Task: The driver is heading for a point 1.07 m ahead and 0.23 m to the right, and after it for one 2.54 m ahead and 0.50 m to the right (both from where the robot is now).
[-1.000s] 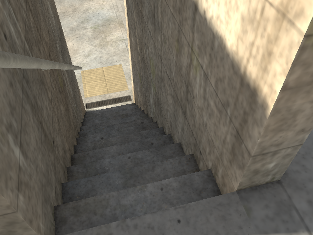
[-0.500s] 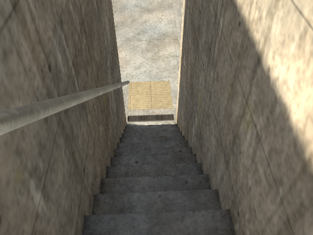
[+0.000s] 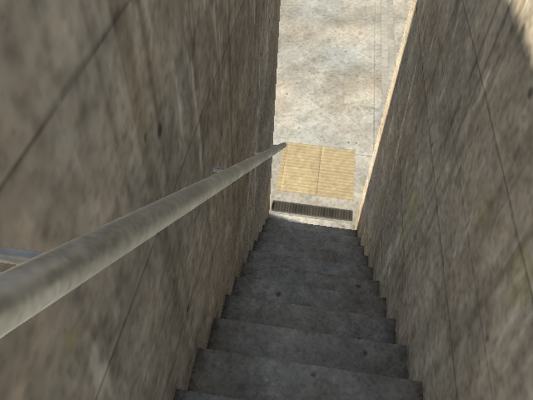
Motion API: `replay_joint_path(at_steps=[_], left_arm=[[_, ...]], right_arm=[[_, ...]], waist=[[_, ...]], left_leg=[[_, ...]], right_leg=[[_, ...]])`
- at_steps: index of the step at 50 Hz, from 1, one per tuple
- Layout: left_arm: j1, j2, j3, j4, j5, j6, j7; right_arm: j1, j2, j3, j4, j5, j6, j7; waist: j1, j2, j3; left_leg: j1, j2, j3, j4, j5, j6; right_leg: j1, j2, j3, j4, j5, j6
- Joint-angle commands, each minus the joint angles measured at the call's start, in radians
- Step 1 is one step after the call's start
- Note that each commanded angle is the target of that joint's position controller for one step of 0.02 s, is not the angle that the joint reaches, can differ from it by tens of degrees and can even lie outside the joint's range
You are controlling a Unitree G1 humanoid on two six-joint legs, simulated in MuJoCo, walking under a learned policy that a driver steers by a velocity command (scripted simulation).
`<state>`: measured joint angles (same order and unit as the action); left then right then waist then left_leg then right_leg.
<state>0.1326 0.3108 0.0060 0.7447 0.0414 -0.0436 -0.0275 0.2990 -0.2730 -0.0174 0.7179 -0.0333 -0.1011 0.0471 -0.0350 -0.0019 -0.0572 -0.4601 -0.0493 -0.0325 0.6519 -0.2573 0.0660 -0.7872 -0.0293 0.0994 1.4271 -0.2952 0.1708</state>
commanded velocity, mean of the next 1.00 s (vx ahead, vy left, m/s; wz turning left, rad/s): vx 0.42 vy -0.01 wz -0.21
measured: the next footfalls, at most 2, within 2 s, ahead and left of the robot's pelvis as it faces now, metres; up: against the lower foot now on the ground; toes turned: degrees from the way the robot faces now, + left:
right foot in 0.24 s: -0.02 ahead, -0.17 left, +0.00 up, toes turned -7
left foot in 0.74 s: +0.28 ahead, -0.10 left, -0.20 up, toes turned -18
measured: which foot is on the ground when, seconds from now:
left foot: down 0.00-0.24, up 0.26-0.72, down 0.74-1.00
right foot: up 0.00-0.22, down 0.24-0.74, up 0.76-1.00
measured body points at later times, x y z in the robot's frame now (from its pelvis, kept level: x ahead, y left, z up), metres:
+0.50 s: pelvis +0.06 -0.12 -0.04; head +0.06 -0.12 +0.41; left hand +0.09 +0.10 -0.18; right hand +0.16 -0.36 -0.16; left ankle +0.19 +0.02 -0.64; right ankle -0.06 -0.16 -0.72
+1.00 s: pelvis +0.27 -0.16 -0.25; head +0.28 -0.18 +0.20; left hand +0.44 -0.03 -0.37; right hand +0.17 -0.36 -0.40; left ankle +0.24 -0.09 -0.92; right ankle +0.37 -0.34 -0.84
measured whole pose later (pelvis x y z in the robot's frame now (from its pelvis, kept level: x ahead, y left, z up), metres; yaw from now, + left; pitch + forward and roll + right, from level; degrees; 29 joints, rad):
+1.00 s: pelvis +0.27 -0.16 -0.25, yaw -13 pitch +5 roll +2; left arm 0.25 0.12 -0.08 0.75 0.14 -0.06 -0.13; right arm 0.49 -0.17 0.03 1.00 -0.04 -0.15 0.01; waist -0.06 0.00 -0.08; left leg -0.47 -0.18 0.01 0.97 -0.58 0.14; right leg -1.03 -0.13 0.04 1.37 0.17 0.00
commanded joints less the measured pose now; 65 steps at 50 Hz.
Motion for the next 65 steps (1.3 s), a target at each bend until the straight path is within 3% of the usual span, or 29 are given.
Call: replay_joint_path(at_steps=[1, 3, 5, 7, 10, 12, 14, 15, 19, 20, 24, 27, 30, 33, 37, 38, 39, 40, 42, 45, 48, 52, 55, 57, 58, 59, 60, 62, 65], left_arm=[[0.231, 0.009, -0.002, 0.023, -0.014, 0.002, -0.059], [0.174, -0.037, -0.023, 0.017, -0.023, -0.037, -0.072], [0.029, 0.078, 0.001, -0.055, -0.006, 0.012, 0.024], [-0.040, 0.018, -0.035, -0.059, -0.005, 0.021, 0.057], [0.121, -0.036, -0.073, -0.001, 0.024, -0.055, 0.057], [0.255, -0.022, -0.031, 0.077, 0.029, -0.091, 0.014], [0.363, 0.223, 0.051, 0.059, 0.039, -0.157, 0.012], [0.489, 0.167, 0.048, 0.081, 0.052, -0.158, -0.009], [0.299, 0.001, 0.006, 0.077, 0.043, -0.096, -0.048], [0.297, -0.052, -0.011, 0.093, 0.079, -0.098, -0.037], [0.339, -0.116, -0.041, 0.126, 0.051, -0.115, 0.005], [0.498, -0.053, -0.038, 0.156, 0.014, -0.099, 0.024], [0.350, 0.042, -0.027, 0.083, 0.029, -0.082, -0.020], [0.357, 0.058, -0.003, 0.033, -0.053, -0.096, -0.002], [0.347, 0.016, -0.015, 0.057, 0.012, -0.067, -0.075], [0.444, -0.090, -0.045, 0.100, 0.046, -0.061, -0.120], [0.528, -0.114, -0.034, 0.070, 0.020, -0.055, -0.128], [0.354, -0.085, -0.046, -0.056, 0.027, -0.057, -0.114], [0.320, -0.119, -0.073, -0.028, 0.076, -0.009, -0.073], [0.348, -0.115, -0.070, 0.012, 0.092, 0.009, -0.098], [0.201, -0.093, -0.066, -0.010, 0.091, -0.017, -0.124], [-0.052, -0.105, -0.076, -0.048, 0.101, -0.037, -0.083], [-0.075, -0.152, -0.095, -0.122, 0.065, -0.011, -0.109], [0.263, -0.069, -0.062, -0.054, 0.135, -0.028, -0.097], [0.325, 0.013, -0.016, -0.032, 0.064, -0.040, -0.077], [0.366, 0.097, 0.028, -0.047, 0.080, -0.048, -0.051], [0.427, 0.123, 0.040, -0.048, 0.078, -0.042, -0.068], [0.461, 0.036, 0.032, -0.028, 0.121, -0.039, -0.061], [0.306, 0.039, 0.044, 0.032, 0.046, -0.036, -0.041]], right_arm=[[-0.193, -0.042, 0.038, -0.115, 0.017, -0.004, 0.023], [-0.148, -0.130, 0.025, -0.054, 0.032, 0.040, 0.024], [0.045, -0.328, -0.074, -0.049, 0.008, 0.008, -0.004], [0.218, -0.237, -0.056, 0.025, 0.010, -0.002, -0.041], [-0.113, -0.172, -0.024, -0.035, -0.019, 0.015, -0.037], [-0.208, -0.155, -0.005, -0.042, -0.070, -0.003, -0.053], [-0.175, 0.010, 0.037, -0.136, -0.047, -0.025, -0.049], [-0.233, 0.000, 0.036, -0.138, -0.011, -0.035, -0.060], [-0.144, -0.074, 0.017, -0.028, -0.064, 0.002, -0.066], [-0.166, -0.053, 0.029, -0.019, -0.084, 0.012, -0.043], [-0.123, -0.002, 0.049, 0.039, -0.111, 0.029, 0.017], [-0.289, -0.069, 0.037, 0.002, -0.051, 0.022, 0.014], [-0.223, -0.014, 0.048, -0.001, -0.077, 0.009, 0.022], [-0.171, -0.075, 0.002, 0.027, -0.050, 0.018, 0.021], [0.360, -0.099, -0.014, 0.266, -0.036, -0.003, -0.002], [0.653, -0.063, -0.023, 0.345, -0.060, -0.008, -0.018], [0.492, -0.166, -0.043, 0.230, -0.037, -0.001, 0.007], [0.435, -0.227, -0.090, 0.194, -0.050, 0.010, 0.017], [0.055, -0.047, -0.032, 0.135, -0.039, 0.016, 0.026], [-0.120, 0.092, 0.020, 0.123, 0.020, -0.042, -0.023], [-0.023, -0.070, 0.013, 0.175, -0.028, -0.076, -0.036], [0.329, 0.068, 0.069, 0.235, 0.010, -0.055, -0.086], [0.194, -0.083, 0.042, 0.172, -0.041, 0.005, -0.023], [-0.019, -0.175, 0.031, 0.079, -0.042, -0.004, -0.014], [0.037, -0.146, 0.028, 0.078, 0.021, -0.006, -0.020], [0.176, -0.138, 0.043, 0.122, -0.051, -0.001, 0.048], [0.398, 0.031, 0.060, 0.160, -0.045, -0.008, 0.075], [0.194, 0.034, 0.084, 0.037, 0.002, 0.016, 0.071], [0.034, 0.114, 0.110, -0.083, -0.003, 0.075, 0.033]], waist=[[0.140, 0.077, -0.043], [0.102, 0.125, 0.003], [-0.120, 0.262, -0.070], [-0.193, 0.184, -0.066], [-0.026, 0.140, -0.052], [0.084, 0.008, -0.015], [0.083, -0.232, -0.033], [0.200, -0.119, -0.017], [0.058, 0.012, 0.026], [0.055, -0.018, 0.013], [0.071, -0.063, -0.032], [0.148, -0.015, 0.012], [0.055, -0.079, 0.046], [0.092, -0.048, 0.133], [-0.011, 0.045, 0.086], [-0.066, 0.163, -0.135], [0.020, 0.247, -0.170], [-0.095, 0.143, -0.127], [0.078, -0.140, 0.061], [0.137, -0.001, 0.135], [0.095, -0.044, 0.072], [-0.154, -0.002, 0.076], [-0.084, 0.076, 0.121], [0.124, 0.004, 0.098], [0.107, -0.216, 0.089], [0.086, -0.151, 0.026], [0.001, -0.298, -0.301], [0.092, -0.015, -0.179], [-0.007, 0.068, 0.071]], left_leg=[[-0.138, 0.207, -0.094, -0.103, 0.405, 0.056], [-0.120, 0.151, -0.035, -0.064, 0.188, 0.019], [0.324, 0.426, -0.442, -0.134, 0.441, 0.325], [0.427, 0.523, -0.639, -0.160, 0.112, 0.334], [0.057, 0.316, -0.347, -0.202, -0.454, 0.126], [-0.185, 0.212, -0.103, 0.049, -0.466, 0.038], [-0.624, 0.024, 0.035, 0.685, -0.323, -0.090], [-0.795, 0.026, -0.113, 0.743, -0.292, -0.089], [-0.807, 0.153, -0.084, 0.909, -0.005, -0.107], [-0.790, 0.177, -0.092, 0.896, 0.134, -0.088], [-0.632, 0.158, -0.074, 0.629, 0.458, -0.069], [-0.536, 0.127, 0.002, 0.258, 0.605, -0.108], [0.024, 0.053, 0.051, 0.345, 0.720, -0.098], [-0.068, 0.007, 0.096, -0.058, 0.277, -0.127], [0.407, 0.097, 0.089, -0.475, 0.610, -0.025], [0.932, 0.230, -0.048, -0.074, 0.786, 0.176], [1.068, 0.337, -0.284, 0.138, 1.261, 0.404], [1.054, 0.432, -0.544, 0.017, 0.886, 0.479], [0.447, 0.341, -0.498, -0.158, -0.100, 0.315], [-0.419, 0.084, -0.275, -0.179, -0.175, 0.269], [-0.615, 0.027, -0.208, -0.006, -0.262, 0.227], [0.196, 0.069, -0.441, 0.410, -0.261, 0.255], [-0.380, 0.028, -0.409, 0.300, -0.422, 0.250], [-0.442, 0.016, -0.455, 0.617, -0.144, 0.223], [-0.161, -0.039, -0.375, 0.743, -0.187, 0.174], [-0.265, -0.045, -0.371, 0.999, -0.085, 0.145], [-0.620, -0.115, -0.133, 1.517, -0.540, 0.044], [-0.976, 0.001, -0.058, 1.562, -0.363, -0.038], [-0.850, 0.172, -0.051, 1.346, -0.179, -0.090]], right_leg=[[0.334, -0.052, -0.029, -0.192, -0.008, 0.036], [0.446, -0.006, -0.175, -0.445, -0.029, 0.010], [0.087, -0.009, -0.115, -0.384, -0.152, 0.016], [-0.100, -0.051, -0.038, -0.356, -0.171, 0.002], [0.276, 0.021, -0.192, -0.542, -0.241, -0.071], [0.585, 0.075, -0.202, -0.726, 0.004, -0.144], [0.826, -0.204, 0.436, -0.888, 0.623, -0.432], [0.944, -0.245, 0.572, -0.930, 0.424, -0.479], [0.646, -0.139, 0.358, -0.814, 0.359, -0.461], [0.600, -0.102, 0.321, -0.818, 0.270, -0.453], [0.464, 0.031, 0.210, -0.682, 0.122, -0.429], [0.433, 0.032, 0.203, -0.561, 0.128, -0.391], [-0.081, 0.056, 0.255, -0.566, -0.088, -0.398], [0.241, 0.076, 0.268, -0.361, 0.199, -0.322], [0.350, 0.123, 0.263, 0.226, 0.343, -0.283], [-0.050, 0.158, 0.163, 0.678, -0.181, -0.219], [-0.487, 0.247, 0.044, 1.002, -0.555, -0.156], [-0.742, 0.215, 0.043, 1.017, -0.501, -0.098], [-0.714, 0.012, 0.077, 0.649, -0.074, -0.165], [-0.174, -0.101, -0.046, 0.061, 0.414, -0.190], [0.209, -0.082, -0.145, 0.039, 0.482, -0.180], [-0.364, -0.077, 0.017, -0.618, 0.771, -0.165], [0.372, 0.006, -0.130, -0.740, 0.718, -0.162], [0.673, 0.041, -0.165, -0.658, 0.738, -0.202], [0.656, 0.010, -0.146, -1.349, 0.659, -0.209], [0.940, -0.036, -0.182, -1.140, 0.609, -0.284], [1.404, -0.308, 0.001, -0.573, 1.217, -0.551], [1.262, -0.491, 0.186, -0.771, 1.130, -0.567], [0.598, -0.473, 0.159, -0.987, 0.327, -0.515]])
Keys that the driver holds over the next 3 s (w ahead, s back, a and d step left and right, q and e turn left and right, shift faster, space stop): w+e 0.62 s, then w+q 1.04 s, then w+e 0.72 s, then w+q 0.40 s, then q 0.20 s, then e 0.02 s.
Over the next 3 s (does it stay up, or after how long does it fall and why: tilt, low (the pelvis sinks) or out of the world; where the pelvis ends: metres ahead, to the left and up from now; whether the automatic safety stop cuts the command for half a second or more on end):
stays up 0.93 -0.27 -0.81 its command is cut before an obstacle after 1.6 s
